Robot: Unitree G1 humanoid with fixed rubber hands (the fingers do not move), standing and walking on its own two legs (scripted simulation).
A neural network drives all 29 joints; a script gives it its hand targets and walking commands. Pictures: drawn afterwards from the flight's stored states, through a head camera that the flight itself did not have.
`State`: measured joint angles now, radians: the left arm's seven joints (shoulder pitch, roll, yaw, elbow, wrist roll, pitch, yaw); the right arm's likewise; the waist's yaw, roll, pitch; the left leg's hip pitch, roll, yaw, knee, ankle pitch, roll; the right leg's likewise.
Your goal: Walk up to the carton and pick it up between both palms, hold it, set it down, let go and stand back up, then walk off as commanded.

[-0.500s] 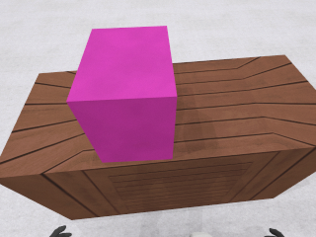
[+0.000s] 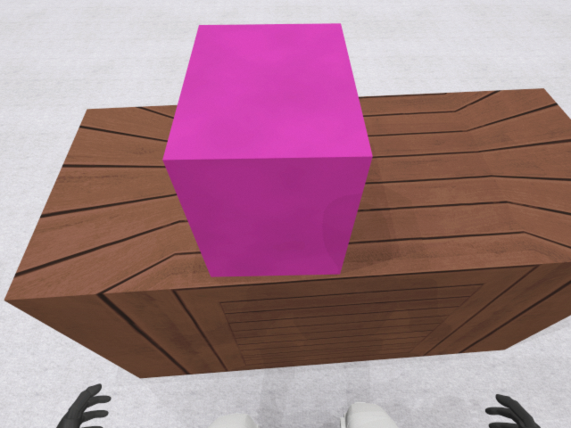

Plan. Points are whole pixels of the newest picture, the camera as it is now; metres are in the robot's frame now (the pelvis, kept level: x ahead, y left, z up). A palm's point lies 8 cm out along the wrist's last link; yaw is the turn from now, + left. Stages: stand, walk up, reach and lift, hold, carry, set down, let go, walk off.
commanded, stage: walk up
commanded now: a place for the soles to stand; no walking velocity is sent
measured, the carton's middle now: (272, 155) +0.50 +0.03 +0.06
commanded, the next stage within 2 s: stand in 0.72 s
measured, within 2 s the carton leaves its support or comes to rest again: neither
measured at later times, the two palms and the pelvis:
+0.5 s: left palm out of the picture +0.10 +0.30 -0.09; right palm out of the picture +0.08 -0.26 -0.10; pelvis +0.00 +0.02 +0.02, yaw -2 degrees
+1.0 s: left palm out of the picture +0.10 +0.31 -0.10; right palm out of the picture +0.08 -0.27 -0.10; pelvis -0.01 +0.02 +0.02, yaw -1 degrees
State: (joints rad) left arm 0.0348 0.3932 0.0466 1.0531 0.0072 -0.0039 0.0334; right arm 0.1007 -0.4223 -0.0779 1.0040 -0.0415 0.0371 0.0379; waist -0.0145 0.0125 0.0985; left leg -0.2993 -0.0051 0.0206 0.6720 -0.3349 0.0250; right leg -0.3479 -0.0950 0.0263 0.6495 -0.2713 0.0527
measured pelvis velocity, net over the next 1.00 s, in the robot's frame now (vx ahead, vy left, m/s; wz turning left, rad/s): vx -0.01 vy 0.02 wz -0.02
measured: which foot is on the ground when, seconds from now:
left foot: down 0.00-1.00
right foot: down 0.00-0.00, up 0.02-0.24, down 0.26-1.00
